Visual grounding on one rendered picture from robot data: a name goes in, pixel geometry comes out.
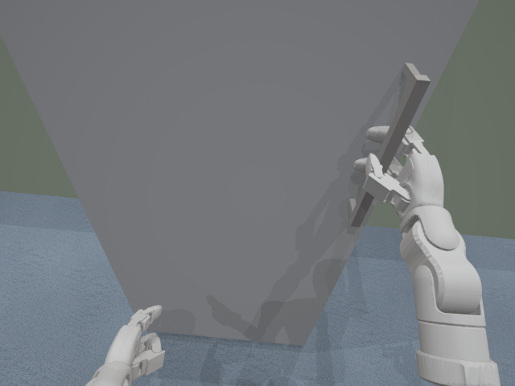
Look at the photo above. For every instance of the right robot hand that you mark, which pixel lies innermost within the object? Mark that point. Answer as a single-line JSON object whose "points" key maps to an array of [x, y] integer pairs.
{"points": [[418, 183]]}

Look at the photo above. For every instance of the robot left forearm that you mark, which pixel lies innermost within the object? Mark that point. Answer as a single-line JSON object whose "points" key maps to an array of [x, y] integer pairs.
{"points": [[112, 374]]}

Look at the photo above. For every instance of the robot right forearm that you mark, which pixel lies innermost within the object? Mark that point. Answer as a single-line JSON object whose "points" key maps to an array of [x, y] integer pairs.
{"points": [[448, 302]]}

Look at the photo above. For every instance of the fridge door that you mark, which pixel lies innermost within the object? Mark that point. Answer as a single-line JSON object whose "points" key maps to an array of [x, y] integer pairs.
{"points": [[211, 142]]}

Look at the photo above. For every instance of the left robot hand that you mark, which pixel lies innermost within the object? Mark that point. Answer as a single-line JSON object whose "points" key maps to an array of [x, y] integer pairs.
{"points": [[131, 348]]}

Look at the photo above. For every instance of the handle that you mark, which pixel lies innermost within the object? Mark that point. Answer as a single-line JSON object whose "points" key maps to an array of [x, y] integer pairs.
{"points": [[410, 102]]}

